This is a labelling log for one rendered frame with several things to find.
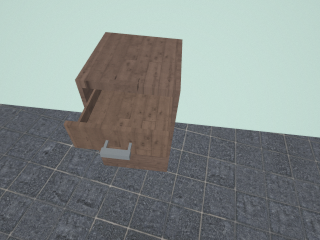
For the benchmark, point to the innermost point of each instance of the handle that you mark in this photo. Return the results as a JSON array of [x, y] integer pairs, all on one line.
[[123, 85], [115, 153]]

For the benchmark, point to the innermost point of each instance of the drawer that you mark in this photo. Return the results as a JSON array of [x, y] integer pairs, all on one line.
[[122, 118]]

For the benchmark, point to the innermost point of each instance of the cabinet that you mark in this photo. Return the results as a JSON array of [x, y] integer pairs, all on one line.
[[154, 62]]

